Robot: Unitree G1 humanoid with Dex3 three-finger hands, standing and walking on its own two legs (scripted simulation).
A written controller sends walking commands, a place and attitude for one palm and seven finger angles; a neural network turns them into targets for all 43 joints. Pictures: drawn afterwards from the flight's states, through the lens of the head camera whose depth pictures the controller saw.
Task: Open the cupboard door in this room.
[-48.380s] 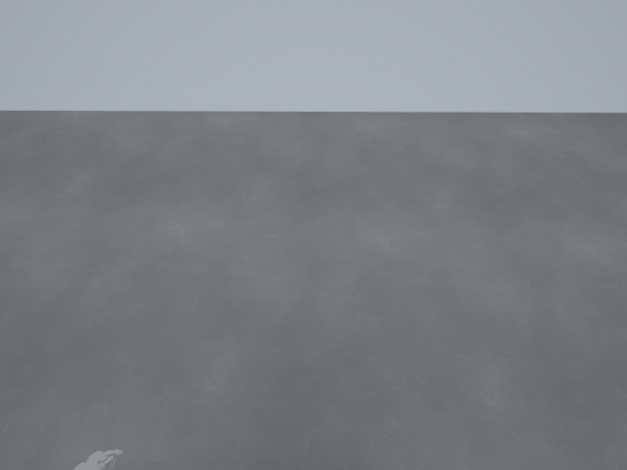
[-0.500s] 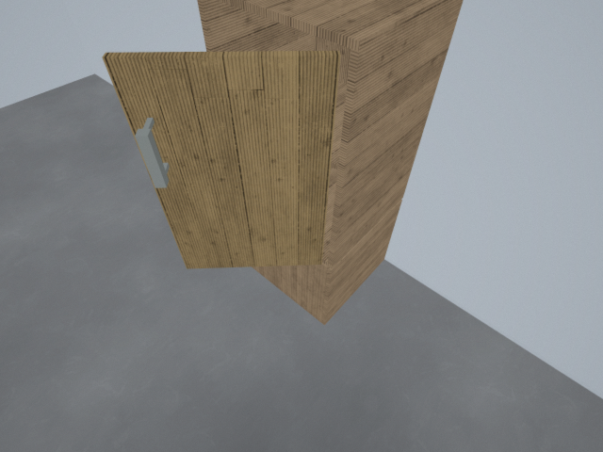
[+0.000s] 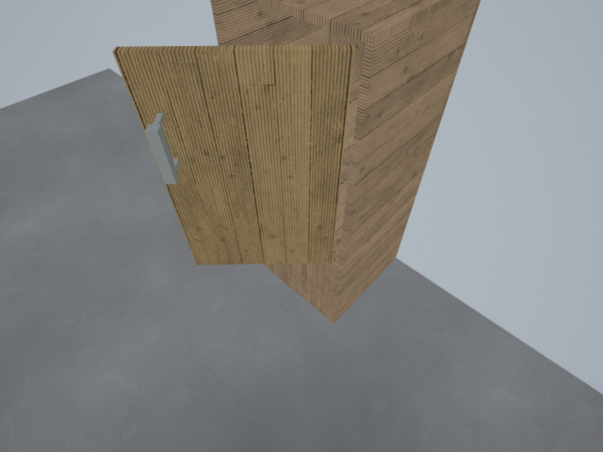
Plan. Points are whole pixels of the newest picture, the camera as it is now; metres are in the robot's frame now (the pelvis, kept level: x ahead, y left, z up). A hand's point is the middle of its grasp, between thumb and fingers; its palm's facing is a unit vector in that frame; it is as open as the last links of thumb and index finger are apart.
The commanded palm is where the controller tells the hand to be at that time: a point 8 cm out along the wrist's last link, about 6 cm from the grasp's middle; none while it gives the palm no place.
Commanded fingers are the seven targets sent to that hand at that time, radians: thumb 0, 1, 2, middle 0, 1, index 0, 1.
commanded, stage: look again from close up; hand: left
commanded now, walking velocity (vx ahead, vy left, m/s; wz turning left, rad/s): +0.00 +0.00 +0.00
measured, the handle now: (165, 148) +0.60 +0.29 +0.05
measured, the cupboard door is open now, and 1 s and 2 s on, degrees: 44 44 44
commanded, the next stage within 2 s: shuffle to correct the standing spot in 0.26 s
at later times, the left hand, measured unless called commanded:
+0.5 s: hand out of the picture +0.03 +0.19 -0.17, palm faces +0.01 -0.98 -0.22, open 7.3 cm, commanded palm none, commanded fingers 0.00 0.90 0.90 -0.20 -0.30 -0.20 -0.30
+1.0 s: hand out of the picture +0.14 +0.20 -0.16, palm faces +0.05 -0.97 -0.23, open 7.3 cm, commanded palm none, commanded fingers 0.00 0.90 0.90 -0.20 -0.30 -0.20 -0.30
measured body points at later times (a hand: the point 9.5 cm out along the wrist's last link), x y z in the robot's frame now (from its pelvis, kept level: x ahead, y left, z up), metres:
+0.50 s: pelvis +0.01 +0.00 +0.00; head +0.02 +0.01 +0.45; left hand +0.03 +0.24 -0.15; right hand +0.04 -0.23 -0.15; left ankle +0.01 +0.12 -0.73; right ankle -0.04 -0.13 -0.73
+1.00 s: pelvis +0.07 +0.02 +0.00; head +0.10 +0.01 +0.45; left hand +0.13 +0.25 -0.14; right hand +0.06 -0.18 -0.17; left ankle +0.02 +0.11 -0.73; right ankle +0.11 -0.07 -0.73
